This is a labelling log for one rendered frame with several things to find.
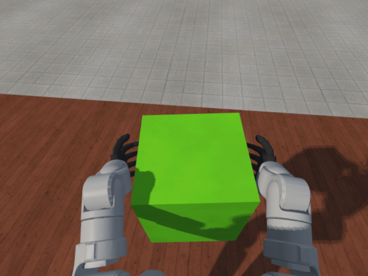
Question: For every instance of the robot right forearm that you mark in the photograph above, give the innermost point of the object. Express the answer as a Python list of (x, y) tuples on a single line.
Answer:
[(288, 213)]

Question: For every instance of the robot left hand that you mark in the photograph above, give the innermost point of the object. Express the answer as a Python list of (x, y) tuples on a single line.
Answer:
[(119, 151)]

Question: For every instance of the robot left forearm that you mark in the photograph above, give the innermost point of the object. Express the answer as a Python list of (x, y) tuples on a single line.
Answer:
[(102, 227)]

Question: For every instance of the robot right hand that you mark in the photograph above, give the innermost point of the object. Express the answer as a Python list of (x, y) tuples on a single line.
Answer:
[(266, 153)]

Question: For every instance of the carton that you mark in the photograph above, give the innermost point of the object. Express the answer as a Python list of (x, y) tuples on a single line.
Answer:
[(193, 178)]

